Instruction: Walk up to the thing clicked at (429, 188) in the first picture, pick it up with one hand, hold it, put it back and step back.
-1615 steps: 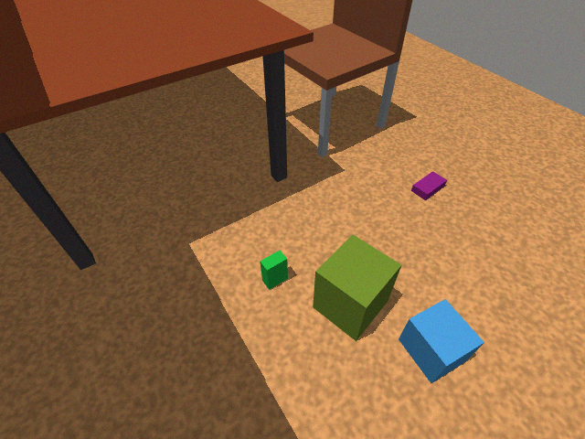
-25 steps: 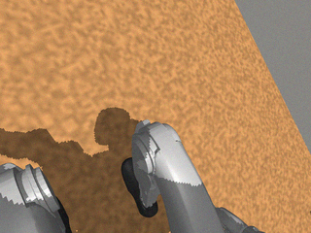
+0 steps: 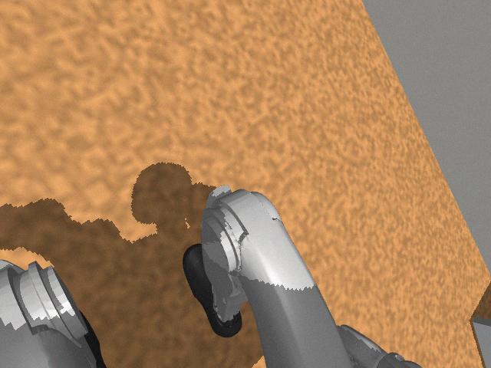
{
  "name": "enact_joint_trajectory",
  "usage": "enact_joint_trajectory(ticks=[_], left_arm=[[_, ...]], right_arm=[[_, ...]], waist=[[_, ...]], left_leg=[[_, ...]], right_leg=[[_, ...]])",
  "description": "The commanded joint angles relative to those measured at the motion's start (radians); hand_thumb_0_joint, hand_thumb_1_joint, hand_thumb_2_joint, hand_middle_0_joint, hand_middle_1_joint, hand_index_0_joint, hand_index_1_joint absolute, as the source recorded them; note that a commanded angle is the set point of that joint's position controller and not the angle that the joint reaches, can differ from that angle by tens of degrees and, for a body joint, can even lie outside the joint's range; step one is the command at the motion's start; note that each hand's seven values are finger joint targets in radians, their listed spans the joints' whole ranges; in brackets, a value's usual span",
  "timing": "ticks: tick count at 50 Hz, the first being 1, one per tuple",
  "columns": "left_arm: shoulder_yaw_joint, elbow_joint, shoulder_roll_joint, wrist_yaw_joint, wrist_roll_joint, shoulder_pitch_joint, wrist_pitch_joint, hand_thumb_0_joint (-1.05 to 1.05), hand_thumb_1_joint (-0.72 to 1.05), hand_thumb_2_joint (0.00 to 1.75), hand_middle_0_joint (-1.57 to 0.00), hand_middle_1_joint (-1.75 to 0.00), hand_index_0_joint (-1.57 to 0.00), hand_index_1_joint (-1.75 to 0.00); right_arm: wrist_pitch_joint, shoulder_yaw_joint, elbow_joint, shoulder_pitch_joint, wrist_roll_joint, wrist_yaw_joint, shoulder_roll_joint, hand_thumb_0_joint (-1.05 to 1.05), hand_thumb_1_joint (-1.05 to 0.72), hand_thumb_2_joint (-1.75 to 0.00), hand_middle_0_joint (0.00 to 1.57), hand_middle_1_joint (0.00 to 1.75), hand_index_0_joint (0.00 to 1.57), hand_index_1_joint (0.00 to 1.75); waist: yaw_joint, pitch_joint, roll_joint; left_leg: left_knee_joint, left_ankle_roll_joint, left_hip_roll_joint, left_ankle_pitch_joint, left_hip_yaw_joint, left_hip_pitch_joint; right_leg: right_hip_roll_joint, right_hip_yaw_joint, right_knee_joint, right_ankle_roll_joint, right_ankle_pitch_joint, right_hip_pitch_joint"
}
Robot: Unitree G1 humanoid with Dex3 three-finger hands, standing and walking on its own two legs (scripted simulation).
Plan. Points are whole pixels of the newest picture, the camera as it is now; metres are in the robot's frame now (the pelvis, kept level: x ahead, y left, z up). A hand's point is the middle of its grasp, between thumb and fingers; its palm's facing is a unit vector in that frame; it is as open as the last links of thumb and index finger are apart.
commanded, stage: close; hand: left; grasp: from above
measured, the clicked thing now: out of the picture +0.42 +0.36 -0.29
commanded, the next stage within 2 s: settle in 1.18 s
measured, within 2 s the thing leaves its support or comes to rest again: leaves its support in 1.58 s
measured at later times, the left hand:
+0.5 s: hand out of the picture +0.40 +0.36 -0.26, palm faces -0.37 -0.28 -0.89, open 11.4 cm
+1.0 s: hand out of the picture +0.41 +0.36 -0.26, palm faces -0.37 -0.27 -0.89, open 11.1 cm
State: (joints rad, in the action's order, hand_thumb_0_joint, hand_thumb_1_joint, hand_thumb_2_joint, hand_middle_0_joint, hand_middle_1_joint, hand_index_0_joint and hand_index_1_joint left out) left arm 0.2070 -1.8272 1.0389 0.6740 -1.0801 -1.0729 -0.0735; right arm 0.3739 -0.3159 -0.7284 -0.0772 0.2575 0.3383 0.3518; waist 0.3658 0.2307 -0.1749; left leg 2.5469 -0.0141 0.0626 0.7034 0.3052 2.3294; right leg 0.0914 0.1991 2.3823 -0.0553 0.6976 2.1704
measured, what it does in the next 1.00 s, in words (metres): stands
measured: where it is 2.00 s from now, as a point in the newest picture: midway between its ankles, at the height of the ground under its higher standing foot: (160, 338)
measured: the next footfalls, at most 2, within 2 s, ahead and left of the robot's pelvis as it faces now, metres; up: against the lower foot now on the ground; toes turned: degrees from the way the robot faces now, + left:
none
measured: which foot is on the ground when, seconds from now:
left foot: down 0.00-1.00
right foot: down 0.00-1.00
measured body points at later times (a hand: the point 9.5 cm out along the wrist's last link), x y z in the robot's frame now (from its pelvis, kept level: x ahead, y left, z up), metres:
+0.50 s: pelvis +0.00 +0.00 +0.01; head +0.28 +0.14 +0.33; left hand +0.42 +0.37 -0.21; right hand +0.05 -0.24 -0.05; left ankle +0.07 +0.13 -0.27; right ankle +0.11 -0.12 -0.27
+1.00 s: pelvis +0.00 +0.00 +0.01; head +0.28 +0.14 +0.33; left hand +0.42 +0.37 -0.21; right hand +0.06 -0.24 -0.04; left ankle +0.07 +0.13 -0.27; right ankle +0.11 -0.12 -0.27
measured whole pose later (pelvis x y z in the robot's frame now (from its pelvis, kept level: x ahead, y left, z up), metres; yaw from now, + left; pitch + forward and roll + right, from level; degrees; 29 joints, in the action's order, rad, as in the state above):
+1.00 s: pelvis +0.00 +0.00 +0.01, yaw +0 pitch +25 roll -15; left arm 0.16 -1.80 1.02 0.68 -1.05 -1.06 -0.06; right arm 0.36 -0.33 -0.70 -0.08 0.25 0.32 0.35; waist 0.36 0.23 -0.18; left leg 2.52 -0.02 0.07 0.69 0.31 2.31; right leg 0.09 0.21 2.35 -0.05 0.68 2.15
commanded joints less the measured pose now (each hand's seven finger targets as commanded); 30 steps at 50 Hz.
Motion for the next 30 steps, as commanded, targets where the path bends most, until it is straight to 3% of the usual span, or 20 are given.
enact_joint_trajectory(ticks=[1, 3, 4, 5, 10, 16, 23, 30], left_arm=[[-0.009, 0.088, 0.217, 0.039, 0.011, -0.197, -0.005, 0.00, -0.31, 0.79, -0.25, -0.89, -0.25, -0.88], [-0.023, 0.078, 0.202, 0.039, 0.005, -0.189, -0.003, 0.00, -0.28, 0.76, -0.26, -0.89, -0.27, -0.88], [-0.017, 0.084, 0.200, 0.041, 0.013, -0.182, -0.002, 0.00, -0.26, 0.75, -0.27, -0.87, -0.29, -0.86], [-0.029, 0.123, 0.213, 0.042, 0.003, -0.230, -0.005, 0.00, -0.25, 0.73, -0.29, -0.86, -0.30, -0.85], [-0.005, 0.072, 0.211, 0.044, 0.014, -0.152, 0.000, 0.00, -0.19, 0.70, -0.34, -0.81, -0.35, -0.80], [-0.010, 0.085, 0.201, 0.039, 0.026, -0.160, 0.000, 0.00, -0.13, 0.65, -0.39, -0.76, -0.40, -0.75], [-0.034, 0.078, 0.185, 0.034, 0.013, -0.172, -0.007, 0.00, -0.03, 0.56, -0.46, -0.70, -0.48, -0.68], [-0.032, 0.093, 0.175, 0.046, 0.022, -0.165, -0.005, 0.00, 0.08, 0.54, -0.55, -0.65, -0.57, -0.64]], right_arm=[[0.007, 0.081, -0.024, -0.194, -0.010, -0.011, 0.333, 0.00, -0.89, -0.90, 0.20, 0.30, 0.20, 0.30], [0.004, 0.087, -0.019, -0.199, -0.004, -0.013, 0.342, 0.00, -0.89, -0.90, 0.20, 0.30, 0.20, 0.30], [0.004, 0.082, -0.020, -0.191, -0.010, -0.012, 0.333, 0.00, -0.89, -0.90, 0.20, 0.30, 0.20, 0.30], [0.008, 0.089, -0.023, -0.205, -0.007, -0.009, 0.344, 0.00, -0.89, -0.90, 0.20, 0.30, 0.20, 0.30], [0.003, 0.082, -0.013, -0.200, -0.012, -0.012, 0.337, 0.00, -0.89, -0.90, 0.20, 0.30, 0.20, 0.30], [0.002, 0.080, -0.005, -0.197, -0.013, -0.016, 0.335, 0.00, -0.89, -0.90, 0.20, 0.30, 0.20, 0.30], [-0.004, 0.079, -0.007, -0.207, -0.009, -0.021, 0.331, 0.00, -0.89, -0.90, 0.20, 0.30, 0.20, 0.30], [-0.005, 0.085, -0.012, -0.193, -0.010, -0.022, 0.342, 0.00, -0.89, -0.90, 0.20, 0.30, 0.20, 0.30]], waist=[[0.046, -0.639, 0.562], [0.057, -0.626, 0.569], [0.042, -0.628, 0.554], [0.055, -0.626, 0.578], [0.040, -0.631, 0.534], [0.050, -0.630, 0.511], [0.059, -0.611, 0.527], [0.046, -0.622, 0.569]], left_leg=[[-0.261, 0.004, 0.040, -0.222, -0.098, -0.510], [-0.266, 0.005, 0.039, -0.217, -0.105, -0.505], [-0.267, 0.003, 0.041, -0.215, -0.099, -0.500], [-0.261, 0.004, 0.039, -0.216, -0.102, -0.507], [-0.266, 0.009, 0.039, -0.218, -0.110, -0.484], [-0.261, 0.012, 0.041, -0.209, -0.106, -0.474], [-0.272, 0.008, 0.040, -0.201, -0.098, -0.486], [-0.297, -0.003, 0.045, -0.205, -0.094, -0.517]], right_leg=[[0.028, 0.103, -0.208, 0.065, -0.289, -0.323], [0.032, 0.104, -0.219, 0.066, -0.287, -0.331], [0.030, 0.104, -0.215, 0.065, -0.284, -0.327], [0.029, 0.103, -0.210, 0.065, -0.288, -0.318], [0.035, 0.099, -0.233, 0.063, -0.288, -0.353], [0.036, 0.101, -0.239, 0.060, -0.286, -0.352], [0.032, 0.110, -0.233, 0.063, -0.274, -0.328], [0.037, 0.112, -0.235, 0.068, -0.279, -0.330]])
